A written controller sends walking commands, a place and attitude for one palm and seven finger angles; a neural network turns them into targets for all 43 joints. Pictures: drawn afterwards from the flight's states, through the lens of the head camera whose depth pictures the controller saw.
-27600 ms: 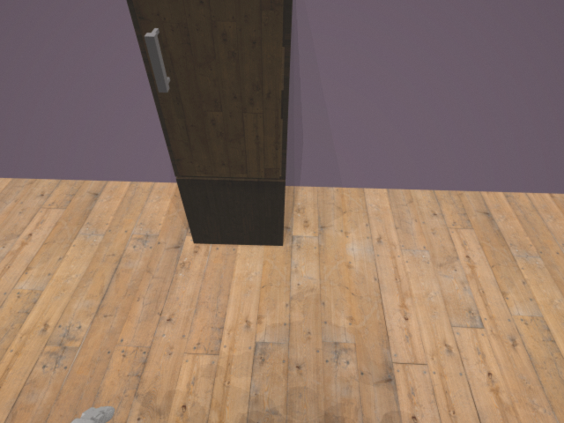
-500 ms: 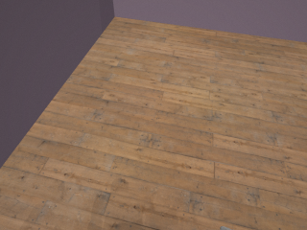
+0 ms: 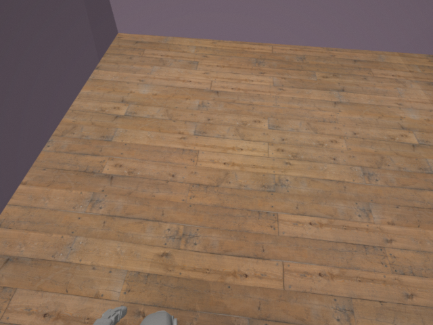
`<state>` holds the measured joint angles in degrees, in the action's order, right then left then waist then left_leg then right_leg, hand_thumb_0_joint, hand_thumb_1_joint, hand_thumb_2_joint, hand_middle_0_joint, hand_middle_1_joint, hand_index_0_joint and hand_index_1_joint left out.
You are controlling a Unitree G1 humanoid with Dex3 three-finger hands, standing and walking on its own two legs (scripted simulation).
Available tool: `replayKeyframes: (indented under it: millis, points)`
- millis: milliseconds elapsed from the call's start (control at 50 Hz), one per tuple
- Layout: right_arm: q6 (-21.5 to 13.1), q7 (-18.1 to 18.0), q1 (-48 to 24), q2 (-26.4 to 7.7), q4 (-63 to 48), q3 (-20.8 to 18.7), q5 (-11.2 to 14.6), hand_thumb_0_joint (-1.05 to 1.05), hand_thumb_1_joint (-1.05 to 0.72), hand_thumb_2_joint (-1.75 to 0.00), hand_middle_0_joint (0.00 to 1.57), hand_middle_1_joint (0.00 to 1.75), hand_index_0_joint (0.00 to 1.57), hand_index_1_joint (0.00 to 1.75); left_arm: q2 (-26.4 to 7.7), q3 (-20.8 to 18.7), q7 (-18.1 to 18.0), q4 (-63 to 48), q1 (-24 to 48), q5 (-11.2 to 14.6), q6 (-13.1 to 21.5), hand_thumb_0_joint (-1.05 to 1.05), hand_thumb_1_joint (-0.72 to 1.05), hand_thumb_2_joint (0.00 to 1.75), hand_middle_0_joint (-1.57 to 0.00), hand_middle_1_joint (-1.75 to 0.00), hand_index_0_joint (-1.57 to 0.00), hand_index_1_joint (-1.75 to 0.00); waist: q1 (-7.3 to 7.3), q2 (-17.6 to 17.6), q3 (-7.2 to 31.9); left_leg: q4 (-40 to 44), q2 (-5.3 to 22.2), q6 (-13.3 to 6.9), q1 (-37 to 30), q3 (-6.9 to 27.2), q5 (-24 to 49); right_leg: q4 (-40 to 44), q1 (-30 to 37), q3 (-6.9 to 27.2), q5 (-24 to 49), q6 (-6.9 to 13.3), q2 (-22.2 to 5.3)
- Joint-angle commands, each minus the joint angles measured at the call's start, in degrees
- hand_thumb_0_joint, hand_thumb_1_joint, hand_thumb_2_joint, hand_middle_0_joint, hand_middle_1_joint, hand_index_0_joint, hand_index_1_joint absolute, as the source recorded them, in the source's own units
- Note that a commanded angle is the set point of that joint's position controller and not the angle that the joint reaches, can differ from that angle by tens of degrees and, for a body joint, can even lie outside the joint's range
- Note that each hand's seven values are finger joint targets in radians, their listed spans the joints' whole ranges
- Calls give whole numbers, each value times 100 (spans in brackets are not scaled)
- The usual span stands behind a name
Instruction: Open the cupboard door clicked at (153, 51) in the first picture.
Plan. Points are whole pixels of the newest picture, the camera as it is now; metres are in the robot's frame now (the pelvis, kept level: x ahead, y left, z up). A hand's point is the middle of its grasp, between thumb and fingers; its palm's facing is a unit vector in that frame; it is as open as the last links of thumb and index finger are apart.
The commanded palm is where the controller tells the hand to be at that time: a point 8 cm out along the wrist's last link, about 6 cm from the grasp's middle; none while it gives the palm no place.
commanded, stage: turn to face it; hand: left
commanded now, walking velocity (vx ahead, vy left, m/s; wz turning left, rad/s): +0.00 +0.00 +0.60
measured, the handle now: out of the picture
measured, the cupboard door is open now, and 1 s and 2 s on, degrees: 49 49 49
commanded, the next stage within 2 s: none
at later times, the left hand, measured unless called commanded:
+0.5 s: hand out of the picture +0.12 +0.23 -0.17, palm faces +0.28 -0.92 -0.26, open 7.4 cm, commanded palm none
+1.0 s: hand out of the picture +0.03 +0.17 -0.20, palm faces +0.57 -0.78 -0.24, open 7.4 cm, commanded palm none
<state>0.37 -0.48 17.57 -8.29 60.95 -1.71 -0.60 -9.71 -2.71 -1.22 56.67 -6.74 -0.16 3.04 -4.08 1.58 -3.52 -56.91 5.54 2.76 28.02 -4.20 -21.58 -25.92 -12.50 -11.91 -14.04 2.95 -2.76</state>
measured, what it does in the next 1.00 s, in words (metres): walks ahead, turning left: left foot, then right foot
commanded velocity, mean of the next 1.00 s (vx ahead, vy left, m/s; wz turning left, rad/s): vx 0.00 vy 0.00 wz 0.60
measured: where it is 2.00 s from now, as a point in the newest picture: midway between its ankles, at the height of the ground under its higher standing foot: outside the picture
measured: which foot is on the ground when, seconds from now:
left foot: up 0.00-0.14, down 0.16-0.58, up 0.60-0.90, down 0.92-1.00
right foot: down 0.00-0.16, up 0.18-0.56, down 0.58-0.92, up 0.94-1.00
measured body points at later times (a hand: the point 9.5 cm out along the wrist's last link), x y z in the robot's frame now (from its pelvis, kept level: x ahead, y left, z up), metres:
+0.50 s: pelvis +0.08 +0.00 +0.00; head +0.13 +0.02 +0.44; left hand +0.11 +0.28 -0.15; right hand +0.22 -0.23 -0.14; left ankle +0.11 +0.11 -0.74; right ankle +0.11 -0.17 -0.70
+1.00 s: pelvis +0.12 -0.02 -0.02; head +0.15 +0.03 +0.42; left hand +0.00 +0.22 -0.18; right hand +0.37 -0.17 -0.14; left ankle +0.06 +0.07 -0.74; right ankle +0.14 -0.16 -0.69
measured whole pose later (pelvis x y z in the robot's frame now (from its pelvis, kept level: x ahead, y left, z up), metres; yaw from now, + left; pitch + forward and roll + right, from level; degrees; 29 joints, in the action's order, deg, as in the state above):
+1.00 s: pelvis +0.12 -0.02 -0.02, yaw +35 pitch +1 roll +1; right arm 1.7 1.0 4.7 -13.4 50.4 -3.3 -1.1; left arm -14.9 -3.2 -0.9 52.8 -12.2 -0.9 -3.5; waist 0.3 4.5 -7.3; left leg -36.3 -0.3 -1.4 19.3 -2.6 -18.0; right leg -58.8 -23.1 -4.7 -31.9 -4.6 -7.2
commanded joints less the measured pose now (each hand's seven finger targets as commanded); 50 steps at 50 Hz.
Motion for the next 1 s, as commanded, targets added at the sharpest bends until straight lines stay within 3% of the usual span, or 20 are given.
replayKeyframes:
  millis: [0, 60, 100, 120, 140, 160, 200, 300, 440, 520, 540, 560, 580, 640, 720, 800, 860, 900, 940, 980]
  points:
    - [8, 57, 255, -190, -221, -27, -15, 0, -90, -90, 20, 30, 20, 30, -736, -166, 9, -94, -554, -82, -2, 0, 90, 90, -20, -30, -20, -30, 266, 597, 368, 806, -10, 34, -112, -231, 316, 633, 545, 246, 3650, 391, -1539]
    - [-1, 90, -156, -342, -478, -56, -27, 0, -90, -90, 20, 30, 20, 30, -894, -227, -19, -145, -568, -89, -70, 0, 90, 90, -20, -30, -20, -30, 345, 606, 383, 1564, -56, -44, -218, -294, 375, 195, 836, 231, 3554, 332, -1674]
    - [-1, 99, 150, -566, -458, -126, -66, 0, -90, -90, 20, 30, 20, 30, -949, -248, -19, -222, -484, -67, -134, 0, 90, 90, -20, -30, -20, -30, 116, 354, 466, 2355, -217, -152, -1052, -316, 1122, -576, 493, -9, 2924, 60, -1554]
    - [-16, 91, 474, -878, -426, -201, -102, 0, -90, -90, 20, 30, 20, 30, -897, -243, -7, -314, -495, -47, -179, 0, 90, 90, -20, -30, -20, -30, -29, -352, 661, 2770, 61, -368, -1740, 186, 2315, -1417, -41, -129, 1920, -205, -1287]
    - [-49, 49, 736, -1501, -503, -334, -156, 0, -90, -90, 20, 30, 20, 30, -591, -202, 12, -495, -556, 29, -241, 0, 90, 90, -20, -30, -20, -30, -100, -2075, 821, 3310, 1511, -1218, -2335, 2386, 4338, -2824, -1380, -220, -1647, -681, -397]
    - [5, -43, 785, -1786, -502, -378, -131, 0, -90, -90, 20, 30, 20, 30, -692, -156, -13, -699, -247, -21, -328, 0, 90, 90, -20, -30, -20, -30, -218, -1959, 1020, 3587, 2036, -1802, -2267, 3194, 4515, -3911, -1652, 700, -2861, -683, -72]
    - [-36, -90, 276, -1580, -727, -364, -127, 0, -90, -90, 20, 30, 20, 30, -698, -211, 4, -826, 68, -115, -356, 0, 90, 90, -20, -30, -20, -30, 18, -1216, 697, 3849, 1644, -1595, -1648, 2994, 2707, -4410, -2014, 1118, -2038, -630, -228]
    - [-108, -134, -312, -1487, -975, -317, -77, 0, -90, -90, 20, 30, 20, 30, -719, -221, 65, -620, -316, -92, -422, 0, 90, 90, -20, -30, -20, -30, 333, -796, 1023, 3652, 922, -1181, -1806, 1811, 2963, -3934, -1827, 1282, -933, -792, -176]
    - [45, -38, -475, -1679, -1070, -469, -101, 0, -90, -90, 20, 30, 20, 30, -754, -180, 51, -854, -188, -79, -462, 0, 90, 90, -20, -30, -20, -30, 222, -1083, 835, 3676, 700, -1169, -1538, 2106, 2033, -2058, -1119, 1077, -1182, -765, 126]
    - [140, 2, -1022, -1601, -1266, -517, -30, 0, -90, -90, 20, 30, 20, 30, -981, -258, 22, -701, -992, -63, -387, 0, 90, 90, -20, -30, -20, -30, 605, -939, 765, 3182, 225, -798, -445, 2071, 1196, -9, 506, 982, -180, -644, 218]
    - [157, 34, -1067, -1310, -1357, -486, 28, 0, -90, -90, 20, 30, 20, 30, -1380, -338, -23, -694, -1187, -138, -327, 0, 90, 90, -20, -30, -20, -30, 719, 187, 690, 2288, -327, -430, 436, 1555, 277, 982, 1106, 1934, -683, -359, -733]
    - [139, 73, -1202, -977, -1526, -433, 24, 0, -90, -90, 20, 30, 20, 30, -1885, -422, -55, -779, -1116, -204, -305, 0, 90, 90, -20, -30, -20, -30, 788, 1825, 433, 658, -1071, 7, 1117, 500, -1101, 1538, 878, 3604, -599, 294, -2322]
    - [161, 108, -1253, -1281, -1523, -495, -26, 0, -90, -90, 20, 30, 20, 30, -1865, -367, -85, -902, -849, -152, -319, 0, 90, 90, -20, -30, -20, -30, 687, 1405, 365, -509, -669, -78, 797, 789, -1290, 1475, 78, 3403, -325, 579, -2679]
    - [284, 196, -1028, -1139, -1247, -467, -61, 0, -90, -90, 20, 30, 20, 30, -1286, -220, -69, -1041, -134, -126, -294, 0, 90, 90, -20, -30, -20, -30, 231, 1229, 124, -1460, -377, 40, 722, 591, -382, 959, -133, 1958, 653, 357, -1652]
    - [222, 234, -1470, -897, -1369, -318, 6, 0, -90, -90, 20, 30, 20, 30, -1343, -242, -61, -855, -770, -140, -234, 0, 90, 90, -20, -30, -20, -30, 544, 980, 425, 325, -422, 150, 431, 49, -500, 225, 1063, 1066, 3347, 238, -1536]
    - [145, 227, -1618, -847, -1421, -238, 31, 0, -90, -90, 20, 30, 20, 30, -1603, -325, -41, -692, -1157, -159, -243, 0, 90, 90, -20, -30, -20, -30, 706, 1015, 640, 1726, -613, 36, -227, -287, -381, -316, 1424, 919, 4213, 199, -1691]
    - [87, 180, -829, -1218, -1246, -332, -15, 0, -90, -90, 20, 30, 20, 30, -1582, -333, 12, -791, -859, -59, -252, 0, 90, 90, -20, -30, -20, -30, 198, 628, 1004, 3113, -546, -175, -2004, -189, 1383, -1437, 437, 436, 3524, -295, -1517]
    - [59, 81, 4, -2281, -1130, -606, -49, 0, -90, -90, 20, 30, 20, 30, -896, -148, 43, -1204, -434, -15, -318, 0, 90, 90, -20, -30, -20, -30, -263, -1911, 1428, 3242, 1905, -1619, -3492, 2956, 5758, -3768, -2112, 469, -2458, -898, -353]
    - [75, 7, -84, -2117, -1115, -547, -70, 0, -90, -90, 20, 30, 20, 30, -1052, -197, -13, -1278, -99, -94, -440, 0, 90, 90, -20, -30, -20, -30, -139, -940, 1056, 3342, 1695, -1720, -2716, 2384, 4309, -4187, -2215, 1161, -2070, -781, -459]
    - [68, -50, -842, -1834, -1303, -472, -72, 0, -90, -90, 20, 30, 20, 30, -1024, -225, 25, -1050, -217, -96, -487, 0, 90, 90, -20, -30, -20, -30, 190, -1461, 714, 3469, 1019, -1294, -1961, 1868, 3155, -4006, -1961, 1292, -1378, -817, -439]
